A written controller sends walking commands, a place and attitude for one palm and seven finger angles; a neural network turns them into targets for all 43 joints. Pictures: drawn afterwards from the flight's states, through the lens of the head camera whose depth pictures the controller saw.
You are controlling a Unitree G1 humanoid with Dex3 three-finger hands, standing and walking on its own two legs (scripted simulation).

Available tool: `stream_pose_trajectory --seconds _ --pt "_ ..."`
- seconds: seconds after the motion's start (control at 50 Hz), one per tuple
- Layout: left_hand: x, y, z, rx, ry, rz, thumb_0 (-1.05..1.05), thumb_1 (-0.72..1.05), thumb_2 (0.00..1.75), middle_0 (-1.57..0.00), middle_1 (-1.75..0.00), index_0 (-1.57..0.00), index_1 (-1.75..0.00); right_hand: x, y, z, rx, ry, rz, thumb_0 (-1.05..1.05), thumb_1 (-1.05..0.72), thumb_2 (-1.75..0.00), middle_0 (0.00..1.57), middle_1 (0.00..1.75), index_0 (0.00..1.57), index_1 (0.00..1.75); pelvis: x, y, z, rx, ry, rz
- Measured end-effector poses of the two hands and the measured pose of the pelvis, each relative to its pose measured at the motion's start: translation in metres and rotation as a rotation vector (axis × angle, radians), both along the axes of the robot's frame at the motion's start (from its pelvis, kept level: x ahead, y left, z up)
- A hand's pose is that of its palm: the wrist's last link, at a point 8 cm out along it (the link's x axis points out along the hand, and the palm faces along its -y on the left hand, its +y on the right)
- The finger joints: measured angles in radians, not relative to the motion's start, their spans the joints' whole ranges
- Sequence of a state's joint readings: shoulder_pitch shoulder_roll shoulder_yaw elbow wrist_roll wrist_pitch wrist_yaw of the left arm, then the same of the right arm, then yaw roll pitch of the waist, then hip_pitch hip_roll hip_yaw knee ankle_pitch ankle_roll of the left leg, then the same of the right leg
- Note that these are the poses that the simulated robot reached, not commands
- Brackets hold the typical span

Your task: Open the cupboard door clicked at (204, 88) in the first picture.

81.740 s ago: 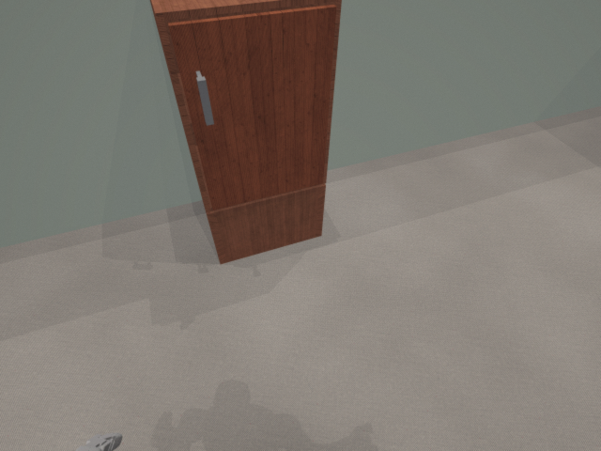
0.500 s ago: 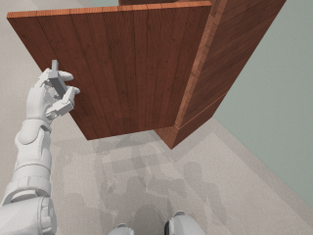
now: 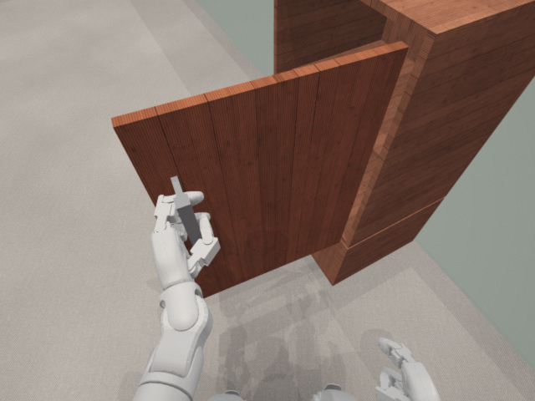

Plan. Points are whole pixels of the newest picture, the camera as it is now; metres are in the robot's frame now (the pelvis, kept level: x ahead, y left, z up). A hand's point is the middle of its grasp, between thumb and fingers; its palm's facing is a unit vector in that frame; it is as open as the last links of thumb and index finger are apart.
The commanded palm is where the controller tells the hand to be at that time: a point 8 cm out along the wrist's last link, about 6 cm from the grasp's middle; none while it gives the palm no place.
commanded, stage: pull the door open along its arc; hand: left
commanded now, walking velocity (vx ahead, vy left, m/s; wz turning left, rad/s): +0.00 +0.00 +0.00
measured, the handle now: (187, 214) +0.38 +0.16 +0.05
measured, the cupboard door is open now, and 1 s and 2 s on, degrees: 85 98 98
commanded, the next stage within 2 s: open thumb and fingers to let go in 0.18 s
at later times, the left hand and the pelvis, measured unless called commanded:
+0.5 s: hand (242, 280) +0.28 +0.06 +0.05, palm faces +0.39 -0.92 -0.04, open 6.6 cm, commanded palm +0.23 +0.11 +0.05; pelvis -0.01 -0.04 +0.00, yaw +2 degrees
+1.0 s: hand (237, 285) +0.27 +0.07 +0.05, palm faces +0.34 -0.94 +0.01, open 14.5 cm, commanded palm +0.22 +0.11 +0.05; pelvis -0.02 -0.03 +0.00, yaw +1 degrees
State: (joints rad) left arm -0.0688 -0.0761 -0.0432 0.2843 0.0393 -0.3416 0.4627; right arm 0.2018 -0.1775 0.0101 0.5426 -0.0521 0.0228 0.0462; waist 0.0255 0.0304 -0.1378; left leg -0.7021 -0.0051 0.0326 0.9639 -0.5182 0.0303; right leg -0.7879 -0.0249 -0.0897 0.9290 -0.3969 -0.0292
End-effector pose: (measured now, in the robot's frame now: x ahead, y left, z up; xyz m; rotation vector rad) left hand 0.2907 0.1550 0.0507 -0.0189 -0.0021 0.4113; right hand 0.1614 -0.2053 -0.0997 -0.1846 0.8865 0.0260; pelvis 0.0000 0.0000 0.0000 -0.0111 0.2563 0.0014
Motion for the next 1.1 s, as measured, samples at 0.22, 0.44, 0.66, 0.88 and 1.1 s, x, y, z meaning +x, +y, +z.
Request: stream_pose_trajectory --seconds 0.22,0.44,0.66,0.88,1.1 --pt "-0.051 -0.041 0.004 -0.015 0.053 -0.046 0.01 0.72 0.77 -0.29 -1.31 -0.34 -1.33 0.003 -0.023 0.011 -0.014 -0.052 -0.015 0.01 -0.90 -0.89 0.20 0.29 0.20 0.30 0.006 -0.018 0.005 0.011 -0.043 0.009" --pt "-0.055 -0.053 -0.003 0.044 0.038 -0.011 0.00 0.65 0.77 -0.36 -1.32 -0.36 -1.33 0.014 -0.040 0.003 -0.039 -0.101 0.005 0.01 -0.90 -0.90 0.20 0.29 0.20 0.30 -0.004 -0.036 -0.004 0.026 -0.040 0.025" --pt "-0.064 -0.044 0.004 0.024 0.026 -0.002 0.01 0.14 0.57 -0.34 -1.27 -0.35 -1.27 0.000 -0.044 0.001 -0.016 -0.090 -0.012 0.01 -0.90 -0.89 0.20 0.29 0.20 0.30 -0.009 -0.043 -0.001 0.034 -0.053 0.027" --pt "-0.065 -0.043 -0.001 0.016 0.012 -0.052 0.00 -0.39 0.34 -0.29 -1.12 -0.30 -1.12 -0.013 -0.048 0.001 -0.052 -0.098 -0.022 0.01 -0.90 -0.89 0.20 0.29 0.20 0.30 -0.020 -0.034 -0.005 0.028 -0.057 0.026" --pt "-0.062 -0.048 -0.001 0.007 0.010 -0.078 -0.01 -0.49 0.30 -0.25 -0.69 -0.26 -0.69 -0.018 -0.027 0.003 -0.032 -0.100 -0.021 0.01 -0.90 -0.89 0.20 0.29 0.20 0.30 -0.022 -0.021 -0.004 0.022 -0.061 0.014"
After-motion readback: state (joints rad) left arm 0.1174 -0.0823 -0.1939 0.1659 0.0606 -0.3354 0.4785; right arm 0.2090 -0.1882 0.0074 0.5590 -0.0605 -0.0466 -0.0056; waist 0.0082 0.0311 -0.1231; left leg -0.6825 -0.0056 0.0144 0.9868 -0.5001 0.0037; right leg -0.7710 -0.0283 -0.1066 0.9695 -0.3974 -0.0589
